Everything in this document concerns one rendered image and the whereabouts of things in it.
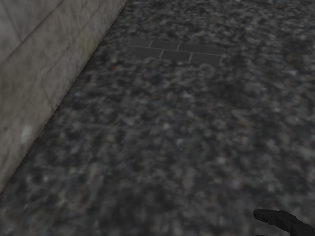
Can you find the right robot hand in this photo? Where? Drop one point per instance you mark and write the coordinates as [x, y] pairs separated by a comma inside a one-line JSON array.
[[285, 221]]

